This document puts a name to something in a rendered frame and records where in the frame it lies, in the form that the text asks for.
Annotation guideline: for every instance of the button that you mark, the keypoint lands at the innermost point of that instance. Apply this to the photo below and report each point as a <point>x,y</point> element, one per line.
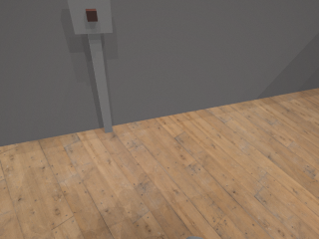
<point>92,15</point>

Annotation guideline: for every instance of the panel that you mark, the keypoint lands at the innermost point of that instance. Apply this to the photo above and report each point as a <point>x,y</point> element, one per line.
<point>94,29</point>

